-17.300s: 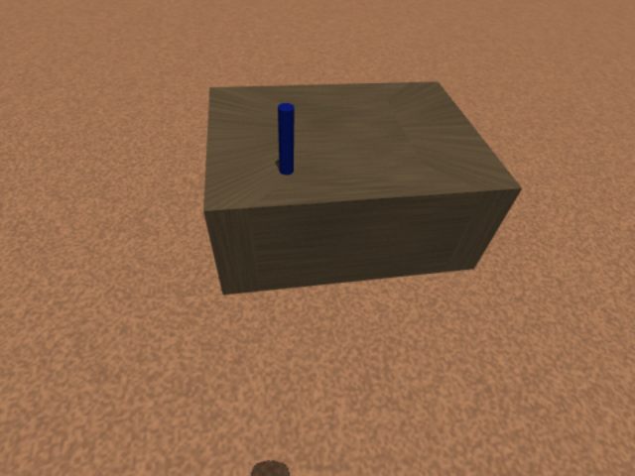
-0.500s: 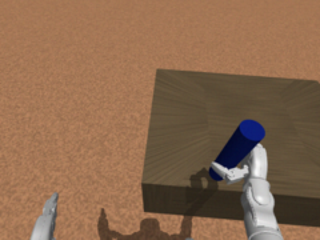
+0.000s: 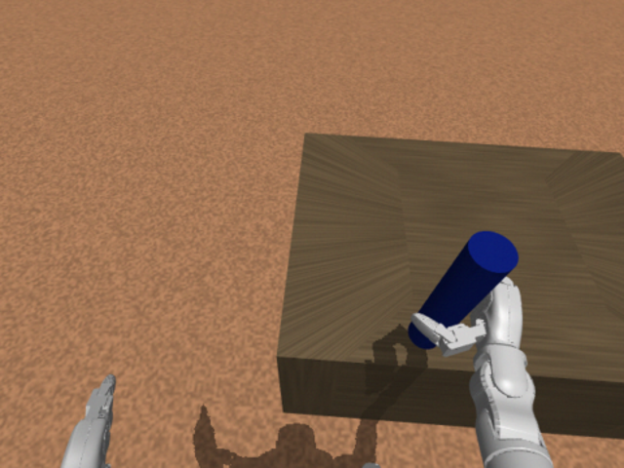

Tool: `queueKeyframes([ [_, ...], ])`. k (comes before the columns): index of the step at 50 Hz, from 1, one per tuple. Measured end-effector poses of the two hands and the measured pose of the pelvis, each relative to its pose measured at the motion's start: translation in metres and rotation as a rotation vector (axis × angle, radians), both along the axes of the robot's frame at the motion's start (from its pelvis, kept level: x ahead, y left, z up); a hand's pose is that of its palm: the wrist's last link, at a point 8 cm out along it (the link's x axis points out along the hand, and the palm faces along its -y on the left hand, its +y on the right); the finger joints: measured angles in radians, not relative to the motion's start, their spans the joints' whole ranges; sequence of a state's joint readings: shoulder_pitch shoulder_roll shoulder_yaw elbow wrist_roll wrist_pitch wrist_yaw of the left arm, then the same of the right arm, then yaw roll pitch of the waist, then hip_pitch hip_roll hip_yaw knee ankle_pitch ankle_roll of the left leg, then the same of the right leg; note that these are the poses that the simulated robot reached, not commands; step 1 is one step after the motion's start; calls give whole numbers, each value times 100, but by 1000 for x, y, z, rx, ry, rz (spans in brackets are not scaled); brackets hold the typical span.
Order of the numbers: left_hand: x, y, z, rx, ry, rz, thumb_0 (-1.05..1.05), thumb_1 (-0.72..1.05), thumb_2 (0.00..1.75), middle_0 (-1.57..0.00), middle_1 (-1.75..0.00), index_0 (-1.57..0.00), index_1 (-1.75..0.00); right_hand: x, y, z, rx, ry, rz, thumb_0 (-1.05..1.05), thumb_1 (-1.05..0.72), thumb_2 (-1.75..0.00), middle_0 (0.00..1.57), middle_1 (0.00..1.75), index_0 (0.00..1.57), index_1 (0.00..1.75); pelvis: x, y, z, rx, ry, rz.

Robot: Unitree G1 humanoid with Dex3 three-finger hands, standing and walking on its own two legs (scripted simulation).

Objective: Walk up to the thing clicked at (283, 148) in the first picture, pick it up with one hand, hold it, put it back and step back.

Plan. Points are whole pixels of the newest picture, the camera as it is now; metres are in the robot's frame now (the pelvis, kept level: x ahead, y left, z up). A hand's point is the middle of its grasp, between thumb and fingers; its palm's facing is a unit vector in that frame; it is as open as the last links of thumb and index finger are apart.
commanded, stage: hold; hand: right
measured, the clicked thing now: (451, 300) +0.32 -0.17 +0.07
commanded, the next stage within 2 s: crouch in 0.76 s
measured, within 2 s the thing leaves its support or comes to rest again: neither
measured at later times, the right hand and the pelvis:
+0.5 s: hand (444, 300) +0.34 -0.17 +0.04, palm faces +0.16 +0.99 -0.02, open 8.7 cm; pelvis +0.01 +0.00 +0.00, yaw +0 degrees
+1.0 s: hand (451, 298) +0.34 -0.18 +0.04, palm faces +0.19 +0.98 -0.02, open 8.7 cm; pelvis +0.00 +0.00 +0.00, yaw +0 degrees
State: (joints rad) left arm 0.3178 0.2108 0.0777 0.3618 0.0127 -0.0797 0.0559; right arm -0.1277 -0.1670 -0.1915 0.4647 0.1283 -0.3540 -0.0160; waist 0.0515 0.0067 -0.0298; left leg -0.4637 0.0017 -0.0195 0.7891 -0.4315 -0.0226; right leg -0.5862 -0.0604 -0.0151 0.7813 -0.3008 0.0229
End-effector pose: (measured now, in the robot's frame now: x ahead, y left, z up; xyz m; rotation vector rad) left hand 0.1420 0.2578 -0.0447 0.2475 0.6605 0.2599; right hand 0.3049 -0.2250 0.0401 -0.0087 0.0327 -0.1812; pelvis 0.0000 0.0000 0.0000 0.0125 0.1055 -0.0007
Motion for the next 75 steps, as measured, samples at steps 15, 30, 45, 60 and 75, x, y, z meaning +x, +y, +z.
queueKeyframes([
  [15,4,0,0,0,5,8,-1,-54,5,-6,-5,-5,-5,4,-3,2,-2,-11,-14,-5,50,-108,91,136,98,140,4,-1,0,1,5,0],
  [30,4,1,2,-5,-6,18,-1,-54,5,-6,-5,-5,-5,3,0,3,-1,-1,-7,-5,50,-107,90,136,98,140,4,-3,1,1,-4,2],
  [45,2,-4,0,-20,-8,9,-1,-53,4,-6,-5,-5,-5,-3,3,2,-4,8,3,-5,49,-107,91,136,98,140,2,-3,1,1,-7,3],
  [60,-1,9,2,67,-22,0,-1,-52,4,-5,-5,-5,-5,29,-8,-52,21,84,-20,-4,50,-107,92,134,100,138,-8,1,-15,3,81,7],
  [75,-16,0,-1,165,-18,-45,-1,-53,5,-6,-6,-6,-5,88,-24,-96,-3,36,-33,-3,47,-106,91,133,98,136,-15,-10,-52,40,214,17],
])
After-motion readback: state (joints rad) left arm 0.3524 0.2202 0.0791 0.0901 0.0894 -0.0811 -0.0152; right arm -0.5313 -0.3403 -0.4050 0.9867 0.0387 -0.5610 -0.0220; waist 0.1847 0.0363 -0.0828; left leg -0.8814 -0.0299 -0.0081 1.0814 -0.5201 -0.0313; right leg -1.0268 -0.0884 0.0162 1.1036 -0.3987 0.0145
